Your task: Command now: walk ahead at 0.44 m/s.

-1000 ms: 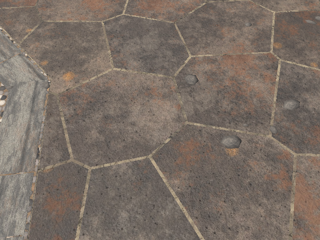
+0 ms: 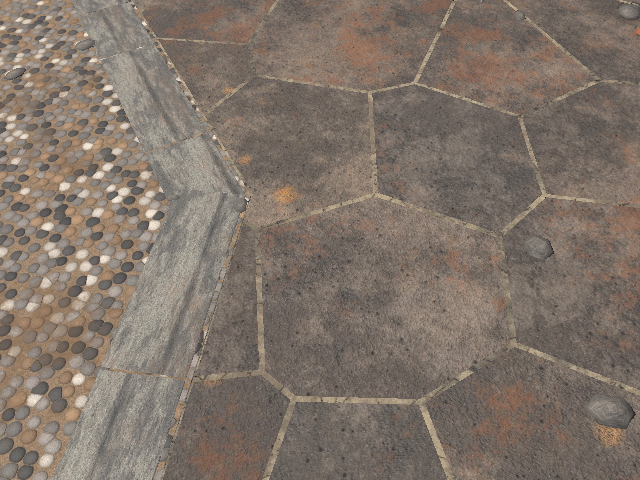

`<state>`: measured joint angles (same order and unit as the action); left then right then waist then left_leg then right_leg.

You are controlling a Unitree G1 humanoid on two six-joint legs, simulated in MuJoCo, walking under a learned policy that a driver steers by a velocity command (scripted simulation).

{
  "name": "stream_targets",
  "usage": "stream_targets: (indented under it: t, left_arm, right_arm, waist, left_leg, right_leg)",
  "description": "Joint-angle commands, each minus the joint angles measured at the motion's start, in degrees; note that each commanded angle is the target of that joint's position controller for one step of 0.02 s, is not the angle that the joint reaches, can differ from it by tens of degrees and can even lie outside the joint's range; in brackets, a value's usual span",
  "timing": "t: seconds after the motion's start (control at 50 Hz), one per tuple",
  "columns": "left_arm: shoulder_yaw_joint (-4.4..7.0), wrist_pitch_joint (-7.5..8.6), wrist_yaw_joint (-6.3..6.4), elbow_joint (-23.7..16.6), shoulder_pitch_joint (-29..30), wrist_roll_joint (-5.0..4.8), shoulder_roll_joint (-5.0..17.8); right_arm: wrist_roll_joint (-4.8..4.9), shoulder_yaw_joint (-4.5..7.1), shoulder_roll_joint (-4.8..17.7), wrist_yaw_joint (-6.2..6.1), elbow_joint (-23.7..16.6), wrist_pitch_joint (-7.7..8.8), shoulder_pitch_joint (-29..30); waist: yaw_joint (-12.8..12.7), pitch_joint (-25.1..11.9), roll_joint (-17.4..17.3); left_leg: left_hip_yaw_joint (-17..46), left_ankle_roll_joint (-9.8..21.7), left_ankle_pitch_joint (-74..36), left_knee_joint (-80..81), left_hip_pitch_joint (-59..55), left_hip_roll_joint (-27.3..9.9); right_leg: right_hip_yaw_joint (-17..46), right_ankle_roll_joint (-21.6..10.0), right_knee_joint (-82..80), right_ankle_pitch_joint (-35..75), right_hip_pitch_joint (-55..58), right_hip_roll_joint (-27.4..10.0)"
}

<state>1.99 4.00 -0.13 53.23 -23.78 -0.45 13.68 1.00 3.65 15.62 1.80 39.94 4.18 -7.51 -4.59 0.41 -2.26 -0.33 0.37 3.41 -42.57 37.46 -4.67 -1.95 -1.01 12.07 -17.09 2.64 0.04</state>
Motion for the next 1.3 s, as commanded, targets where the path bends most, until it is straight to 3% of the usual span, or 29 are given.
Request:
stream_targets:
  t: [0.02, 0.1, 0.14, 0.16, 0.18, 0.2, 0.22, 0.24, 0.26, 0.36, 0.46, 0.6, 0.68, 0.72, 0.74, 0.76, 0.78, 0.8, 0.82, 0.84, 0.94, 1.02, 1.1, 1.18, 1.2, 1.22, 1.24, 1.26, 1.3]
  left_arm:
    - [2.31, 0.69, 0.34, -2.69, -0.70, -0.66, 11.26]
    - [3.00, 0.16, 0.40, -2.43, 0.16, -1.15, 12.76]
    - [2.72, -0.40, 0.64, -2.75, 0.88, -0.59, 11.97]
    - [1.47, -0.30, 0.73, -4.50, 0.54, 0.94, 8.80]
    - [-0.70, 0.94, 0.20, -5.01, -7.31, -0.08, 0.69]
    - [1.11, 2.14, -0.18, -4.77, -1.70, -1.79, 8.30]
    - [1.89, 2.68, -0.38, -6.98, 4.01, -2.75, 10.64]
    - [1.65, 2.87, -0.03, -7.46, 6.50, -1.98, 9.66]
    - [1.88, 2.61, 0.14, -7.48, 6.98, -0.88, 8.86]
    - [1.84, -0.30, 0.50, -7.63, 6.47, -0.26, 6.06]
    - [1.57, 0.37, 0.01, -10.55, 16.30, 0.35, 5.23]
    - [0.70, 1.06, -2.48, -14.79, 26.39, -0.88, 4.56]
    - [1.75, 1.01, -3.53, -15.79, 22.50, -0.65, 7.06]
    - [4.76, 0.68, -2.77, -11.86, 6.21, -0.63, 12.29]
    - [6.58, 0.40, -1.97, -11.42, -1.16, -0.11, 19.12]
    - [5.82, 0.61, -2.28, -11.51, -1.23, -1.05, 17.51]
    - [4.73, 0.63, -2.17, -12.28, 1.04, -0.39, 13.97]
    - [4.19, 0.59, -1.87, -13.36, 4.95, 0.08, 12.05]
    - [3.75, 0.47, -1.82, -14.45, 8.88, 0.19, 10.84]
    - [3.30, 0.35, -1.66, -15.36, 11.25, 0.34, 9.27]
    - [4.25, -0.25, -0.13, -15.73, 11.30, 0.30, 12.09]
    - [4.41, -2.51, 1.57, -15.19, 9.43, -0.95, 12.15]
    - [4.53, -4.26, 2.53, -15.36, 8.04, -0.68, 12.13]
    - [4.15, -4.69, 2.72, -17.67, 11.93, -0.65, 10.91]
    - [3.34, -4.42, 2.54, -18.99, 11.74, 0.07, 8.42]
    - [2.62, -4.05, 2.34, -18.54, 3.95, 0.87, 5.42]
    - [3.04, -4.05, 2.00, -18.55, 0.30, 0.10, 9.26]
    - [4.40, -4.61, 2.00, -17.18, 1.89, -0.33, 13.68]
    - [4.97, -6.75, 2.43, -17.15, 6.79, -0.78, 13.60]
  right_arm:
    - [0.49, -0.55, 1.27, 0.75, -7.26, 1.27, 10.98]
    - [0.44, 0.63, 4.77, 1.09, -7.43, 1.43, 7.93]
    - [0.35, 2.92, 8.72, 0.14, -2.88, 1.01, -7.91]
    - [-0.29, 4.09, 13.14, -0.88, -0.88, 0.51, -18.74]
    - [-1.05, 4.05, 16.28, -0.18, 0.19, 0.74, -19.78]
    - [-0.83, 2.55, 10.06, -0.12, -0.18, 1.07, -17.93]
    - [-0.56, 1.76, 8.25, -0.16, -0.37, 1.26, -13.30]
    - [-0.55, 1.36, 7.37, -0.07, -0.75, 1.33, -9.10]
    - [-0.98, 1.10, 6.16, 0.18, -0.88, 1.50, -6.35]
    - [-1.02, 1.10, 5.70, -0.04, 1.59, 3.12, -5.53]
    - [-0.73, 1.29, 7.34, -1.30, 3.95, 2.25, -9.54]
    - [-0.48, 1.79, 8.97, -1.86, 7.89, 0.96, -14.74]
    - [-0.42, 2.40, 10.78, -2.50, 7.76, -0.33, -12.26]
    - [-0.91, 1.87, 10.18, -3.39, 6.43, -1.18, -11.24]
    - [-2.07, 0.11, 5.46, -3.22, 3.86, -0.20, -15.80]
    - [-1.99, -1.12, 3.07, -2.33, 3.77, 1.85, -16.28]
    - [0.09, 0.09, 8.05, -1.48, 2.46, 3.57, -11.12]
    - [0.85, -0.04, 8.48, -1.37, 1.19, 4.31, -7.11]
    - [-0.18, 0.09, 8.32, -1.82, 0.99, 4.28, -5.56]
    - [-1.43, 0.74, 9.14, -2.35, 0.90, 3.56, -5.46]
    - [-2.21, 0.18, 5.49, -3.54, -0.57, 0.25, -6.31]
    - [-1.81, -0.30, 4.56, -3.23, -2.31, -0.23, 0.69]
    - [-1.39, 0.01, 5.63, -2.28, -3.85, -0.08, 5.85]
    - [-1.63, 1.20, 7.50, -2.06, -3.18, 1.37, 1.35]
    - [-2.56, 1.88, 10.38, -2.60, -3.26, 1.58, -1.26]
    - [-3.58, 2.11, 12.71, -3.27, -4.15, 0.77, -1.37]
    - [-2.86, 2.19, 10.96, -3.15, -2.59, -0.44, -5.21]
    - [-1.82, 1.47, 7.91, -3.15, -3.84, -0.89, -3.68]
    - [-1.90, 0.61, 5.60, -3.27, -4.90, -2.06, 0.35]
  waist:
    - [-1.11, 6.08, 8.57]
    - [3.10, 3.92, 9.71]
    - [11.44, -6.38, 8.83]
    - [14.87, -15.40, 0.27]
    - [9.16, -25.14, -16.95]
    - [11.30, -19.78, -10.29]
    - [10.10, -10.51, -7.16]
    - [8.05, -6.36, -1.14]
    - [6.06, -3.68, -0.29]
    - [2.50, 0.05, -1.09]
    - [5.39, 2.86, -0.03]
    - [9.43, 4.70, -0.08]
    - [6.00, 0.47, -2.58]
    - [-1.73, -9.43, -0.88]
    - [-1.22, -17.49, 10.76]
    - [0.18, -23.91, 16.03]
    - [-1.44, -18.33, 12.27]
    - [-0.30, -11.67, 7.94]
    - [2.14, -6.75, 2.44]
    - [4.06, -5.13, 1.41]
    - [6.67, -5.21, 4.89]
    - [4.12, -7.24, 7.42]
    - [2.39, -6.49, 8.43]
    - [6.17, -6.07, 9.77]
    - [6.36, -10.18, 5.33]
    - [2.23, -13.76, -8.32]
    - [2.57, -17.85, -15.78]
    - [3.83, -14.33, -8.01]
    - [4.10, -8.38, -2.31]
  left_leg:
    - [-2.31, 0.42, -3.68, 7.09, -1.72, 2.10]
    - [-2.46, 4.09, 1.14, 11.16, -8.36, 3.96]
    - [-4.18, 7.30, 1.35, 11.54, -30.57, 6.35]
    - [10.01, 10.95, 3.00, 10.09, -49.10, -5.90]
    - [40.08, 19.32, 21.61, 21.28, -62.10, -18.09]
    - [42.46, 16.57, 26.53, 26.98, -57.27, -16.71]
    - [33.51, 14.19, 22.42, 27.42, -49.29, -15.15]
    - [26.69, 13.26, 14.39, 28.26, -40.73, -13.06]
    - [21.43, 12.86, 8.77, 29.65, -34.27, -10.53]
    - [11.44, 14.26, 1.98, 36.30, -25.02, -7.61]
    - [6.15, 12.78, -1.37, 37.19, -28.09, -5.99]
    - [0.73, 10.69, -3.20, 34.12, -40.08, -9.67]
    - [-2.74, 7.83, -28.00, 23.81, -45.13, -10.55]
    - [-7.47, 4.19, -35.78, 0.99, -36.33, -6.23]
    - [-8.04, 0.40, -11.84, -21.82, -13.62, 0.29]
    - [1.94, -1.28, 27.71, -34.96, 1.68, 9.24]
    - [7.46, -0.03, 25.88, -38.46, 7.54, 5.49]
    - [6.35, 0.67, 21.96, -36.51, 7.26, 3.09]
    - [5.40, 0.25, 19.25, -31.97, 4.67, 0.96]
    - [5.20, -0.31, 17.97, -27.91, 0.60, -0.68]
    - [3.20, -4.20, 11.02, -14.81, -4.62, 1.90]
    - [3.69, -4.85, -0.70, -0.67, -7.38, 4.93]
    - [5.74, -4.45, -0.07, 7.60, -7.32, 6.62]
    - [6.12, -0.98, -4.29, 20.64, -16.86, 5.84]
    - [11.50, 2.32, -17.19, 20.20, -27.97, -2.28]
    - [23.74, 10.62, -42.44, 16.74, -41.55, -15.03]
    - [36.65, 18.01, -36.84, 18.59, -44.86, -23.26]
    - [32.46, 16.87, -27.84, 19.19, -41.68, -19.69]
    - [20.09, 12.48, -16.52, 20.57, -33.33, -12.84]
  right_leg:
    - [6.15, -9.24, -5.24, 16.14, -5.61, -12.67]
    - [5.61, -7.56, 1.52, 32.74, 0.06, -15.49]
    - [1.51, -4.96, 20.83, 47.01, -5.23, -11.56]
    - [-0.18, -2.86, 40.91, 28.22, -19.05, -8.04]
    - [5.09, -0.56, 58.94, -14.40, -36.28, 2.75]
    - [10.63, -1.52, 64.97, -14.47, -42.37, 0.12]
    - [8.34, -2.48, 65.21, -9.22, -45.83, -2.72]
    - [6.98, -2.55, 62.58, -3.62, -43.54, -5.69]
    - [6.73, -2.31, 59.48, -0.13, -41.13, -7.49]
    - [6.19, -0.04, 51.54, 6.53, -38.74, -9.80]
    - [4.83, 1.61, 34.41, 20.88, -43.32, -8.69]
    - [2.95, -1.11, 21.54, 21.10, -44.59, -5.58]
    - [-0.83, -5.01, 20.23, 10.88, -36.14, -1.06]
    - [-0.59, -8.39, 18.76, 13.02, -11.75, 1.92]
    - [24.10, -16.86, 18.69, 10.93, 11.51, -12.44]
    - [50.08, -23.61, 6.90, 1.94, 21.75, -20.06]
    - [44.44, -20.33, 5.33, 4.47, 18.08, -18.87]
    - [34.71, -18.13, 6.28, 14.75, 9.53, -16.74]
    - [27.11, -16.63, 6.55, 27.42, -0.20, -14.39]
    - [22.13, -15.44, 6.19, 35.41, -6.66, -12.42]
    - [14.33, -14.95, 5.72, 50.69, -16.71, -7.64]
    - [14.26, -10.44, 8.63, 42.21, -16.18, -4.83]
    - [21.04, -9.29, 12.26, 33.16, -12.12, -6.18]
    - [26.71, -6.71, 19.61, 25.01, -11.40, -3.77]
    - [23.68, -4.30, 27.79, 16.88, -16.48, -0.29]
    - [16.09, -0.52, 40.04, -16.58, -28.44, 7.88]
    - [11.94, 2.06, 51.32, -26.59, -36.20, 7.14]
    - [12.32, 4.04, 57.94, -22.10, -38.06, 4.22]
    - [9.93, 6.05, 61.21, -14.51, -38.85, 1.86]
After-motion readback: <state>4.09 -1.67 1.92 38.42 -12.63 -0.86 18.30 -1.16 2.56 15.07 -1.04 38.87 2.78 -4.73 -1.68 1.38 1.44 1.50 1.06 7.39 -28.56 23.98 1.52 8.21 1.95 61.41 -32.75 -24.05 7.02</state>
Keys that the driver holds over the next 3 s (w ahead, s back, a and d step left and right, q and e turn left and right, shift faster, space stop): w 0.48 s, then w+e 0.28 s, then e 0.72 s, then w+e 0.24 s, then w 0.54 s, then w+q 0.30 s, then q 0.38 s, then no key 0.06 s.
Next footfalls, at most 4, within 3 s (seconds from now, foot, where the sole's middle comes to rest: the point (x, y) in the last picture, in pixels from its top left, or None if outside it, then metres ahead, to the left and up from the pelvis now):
0.14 left None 0.26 0.15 -0.78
0.72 right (417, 440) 0.57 -0.09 -0.78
1.20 left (359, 343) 0.79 0.04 -0.78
1.64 right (441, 430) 0.59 -0.14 -0.78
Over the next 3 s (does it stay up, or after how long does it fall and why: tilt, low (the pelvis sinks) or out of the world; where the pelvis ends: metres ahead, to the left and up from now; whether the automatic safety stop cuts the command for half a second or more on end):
stays up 1.07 -0.46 0.00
